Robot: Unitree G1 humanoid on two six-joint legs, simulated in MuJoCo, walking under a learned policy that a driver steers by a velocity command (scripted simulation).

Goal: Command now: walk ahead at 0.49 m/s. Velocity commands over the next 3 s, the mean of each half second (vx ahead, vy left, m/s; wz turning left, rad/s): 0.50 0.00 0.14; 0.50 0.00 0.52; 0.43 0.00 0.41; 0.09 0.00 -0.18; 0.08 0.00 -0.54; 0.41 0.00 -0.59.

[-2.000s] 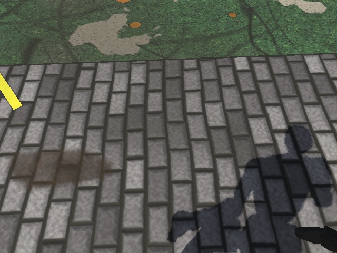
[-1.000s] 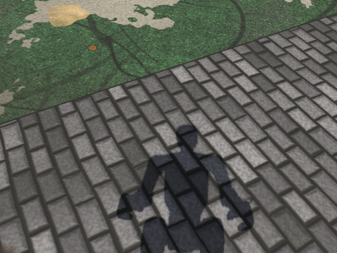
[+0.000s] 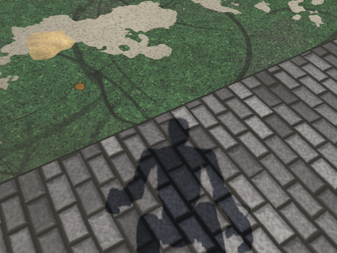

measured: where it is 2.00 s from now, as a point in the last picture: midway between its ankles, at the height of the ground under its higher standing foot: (126, 166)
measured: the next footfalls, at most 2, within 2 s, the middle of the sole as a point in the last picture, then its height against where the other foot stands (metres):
right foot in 0.24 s outside the picture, level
left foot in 0.78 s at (138, 231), level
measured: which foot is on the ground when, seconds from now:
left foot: down 0.00-0.26, up 0.28-0.76, down 0.78-1.00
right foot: up 0.00-0.22, down 0.24-0.80, up 0.82-1.00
